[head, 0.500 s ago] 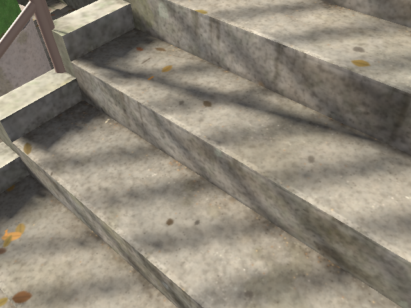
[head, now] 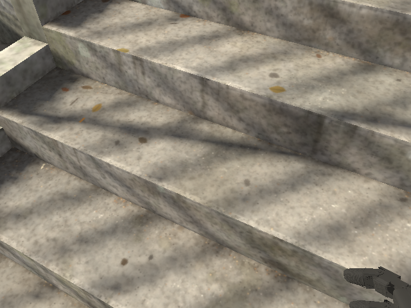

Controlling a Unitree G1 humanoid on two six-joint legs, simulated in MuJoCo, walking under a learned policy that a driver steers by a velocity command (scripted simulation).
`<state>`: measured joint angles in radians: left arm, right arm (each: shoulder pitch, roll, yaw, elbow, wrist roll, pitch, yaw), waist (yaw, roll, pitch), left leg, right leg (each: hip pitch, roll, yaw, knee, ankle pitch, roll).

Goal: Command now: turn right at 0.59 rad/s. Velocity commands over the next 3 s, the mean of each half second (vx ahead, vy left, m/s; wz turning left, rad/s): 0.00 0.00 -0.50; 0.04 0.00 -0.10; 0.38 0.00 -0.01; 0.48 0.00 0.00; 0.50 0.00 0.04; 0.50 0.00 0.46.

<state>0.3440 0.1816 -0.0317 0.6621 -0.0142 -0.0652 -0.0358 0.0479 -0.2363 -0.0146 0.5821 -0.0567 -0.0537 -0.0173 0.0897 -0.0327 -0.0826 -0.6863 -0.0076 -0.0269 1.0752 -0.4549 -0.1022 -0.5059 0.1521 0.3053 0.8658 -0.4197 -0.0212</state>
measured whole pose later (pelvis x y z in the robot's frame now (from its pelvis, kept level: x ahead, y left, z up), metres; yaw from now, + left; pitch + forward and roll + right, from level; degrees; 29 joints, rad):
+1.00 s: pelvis +0.06 +0.04 +0.02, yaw -16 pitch +3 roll +0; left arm 0.22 0.21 0.03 0.73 0.02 -0.06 -0.04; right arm 0.18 -0.15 0.00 0.74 -0.05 -0.08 0.04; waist 0.00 0.00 -0.07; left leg -0.32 0.07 0.18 0.63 -0.37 0.04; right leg -0.34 0.01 0.00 0.63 -0.36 -0.07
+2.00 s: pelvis +0.52 -0.04 +0.22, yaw -17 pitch +8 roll -4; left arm -0.08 0.08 -0.08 0.81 0.04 0.04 -0.09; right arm 0.57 -0.06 0.09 1.17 -0.09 -0.09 0.10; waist -0.07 0.08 -0.15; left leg -0.09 0.03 0.05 0.27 -0.30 0.07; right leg -1.32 -0.08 -0.14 1.66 -0.15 -0.19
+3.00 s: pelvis +1.07 -0.13 +0.54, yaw +0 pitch +5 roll -3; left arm 0.05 0.13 -0.06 0.86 0.05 -0.02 -0.04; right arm 0.58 -0.10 0.05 1.17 -0.10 -0.09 0.08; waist -0.05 0.03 -0.14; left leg -0.25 -0.10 -0.13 0.55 -0.37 0.11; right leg -1.41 -0.08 0.00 1.97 -0.10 -0.11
